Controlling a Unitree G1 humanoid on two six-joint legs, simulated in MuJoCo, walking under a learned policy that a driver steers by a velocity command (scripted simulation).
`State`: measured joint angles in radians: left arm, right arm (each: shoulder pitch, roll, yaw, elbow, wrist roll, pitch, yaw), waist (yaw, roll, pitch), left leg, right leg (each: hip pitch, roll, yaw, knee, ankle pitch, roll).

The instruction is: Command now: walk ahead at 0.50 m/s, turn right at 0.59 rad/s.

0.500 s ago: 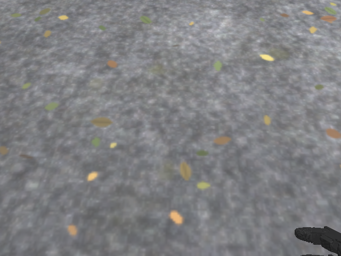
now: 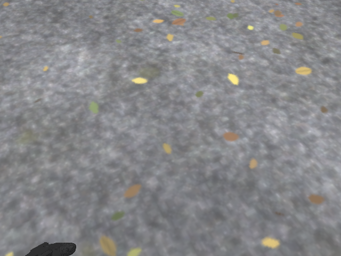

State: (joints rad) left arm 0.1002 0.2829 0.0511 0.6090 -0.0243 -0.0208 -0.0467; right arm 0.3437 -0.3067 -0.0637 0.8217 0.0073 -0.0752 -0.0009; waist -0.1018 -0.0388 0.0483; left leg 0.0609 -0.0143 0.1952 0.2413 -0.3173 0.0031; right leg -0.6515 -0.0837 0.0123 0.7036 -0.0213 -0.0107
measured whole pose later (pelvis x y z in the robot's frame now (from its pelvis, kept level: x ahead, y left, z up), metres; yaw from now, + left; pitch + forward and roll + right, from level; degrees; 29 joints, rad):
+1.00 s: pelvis +0.55 +0.05 +0.01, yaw +22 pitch +2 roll +0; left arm 0.05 0.29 0.04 0.69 0.01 -0.09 -0.01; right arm 0.32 -0.29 -0.06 0.72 0.02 -0.04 -0.01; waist -0.07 -0.03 0.04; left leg -0.14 -0.11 -0.14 0.36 -0.25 0.08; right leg -0.63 -0.07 0.11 0.63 0.00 0.08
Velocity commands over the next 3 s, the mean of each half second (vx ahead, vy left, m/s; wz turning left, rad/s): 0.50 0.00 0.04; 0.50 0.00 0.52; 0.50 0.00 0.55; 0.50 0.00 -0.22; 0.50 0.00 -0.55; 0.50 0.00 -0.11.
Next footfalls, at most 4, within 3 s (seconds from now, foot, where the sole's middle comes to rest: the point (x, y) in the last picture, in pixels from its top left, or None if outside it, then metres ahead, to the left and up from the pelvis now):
0.10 right None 0.23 -0.12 -0.77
0.64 left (134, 243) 0.52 0.12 -0.77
1.12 right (155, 168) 0.85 0.01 -0.77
1.64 left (69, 162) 0.91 0.40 -0.77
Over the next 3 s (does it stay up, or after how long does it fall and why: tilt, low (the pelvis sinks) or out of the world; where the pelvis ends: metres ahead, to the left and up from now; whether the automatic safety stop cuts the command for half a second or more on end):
stays up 1.53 0.50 0.01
